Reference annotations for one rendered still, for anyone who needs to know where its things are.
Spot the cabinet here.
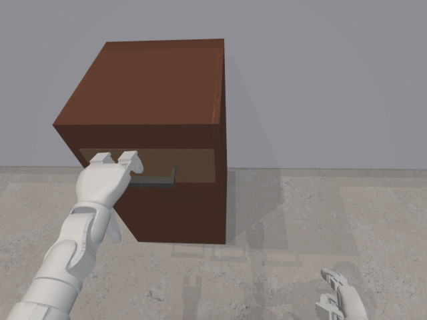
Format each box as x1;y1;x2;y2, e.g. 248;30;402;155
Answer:
53;39;228;245

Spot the left robot forearm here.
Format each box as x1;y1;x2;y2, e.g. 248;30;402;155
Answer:
5;201;111;320

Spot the handle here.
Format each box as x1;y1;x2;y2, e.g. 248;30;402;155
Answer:
127;167;177;188

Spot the robot right hand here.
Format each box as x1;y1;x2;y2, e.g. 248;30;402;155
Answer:
316;269;368;320

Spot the robot left hand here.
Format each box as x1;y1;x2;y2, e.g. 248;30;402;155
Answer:
75;151;143;243

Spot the drawer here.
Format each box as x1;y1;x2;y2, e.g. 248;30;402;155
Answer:
79;149;216;183

